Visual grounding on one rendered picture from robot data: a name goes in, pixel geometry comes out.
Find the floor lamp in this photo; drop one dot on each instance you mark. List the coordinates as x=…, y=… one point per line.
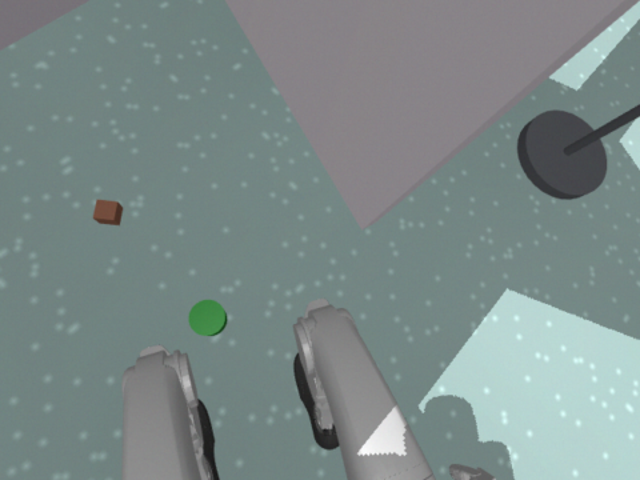
x=563, y=156

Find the right robot hand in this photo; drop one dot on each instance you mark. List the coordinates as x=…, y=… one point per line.
x=461, y=472

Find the right robot foot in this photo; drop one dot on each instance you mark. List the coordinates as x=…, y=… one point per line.
x=325, y=438

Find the left robot foot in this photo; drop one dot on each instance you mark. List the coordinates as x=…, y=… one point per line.
x=208, y=440

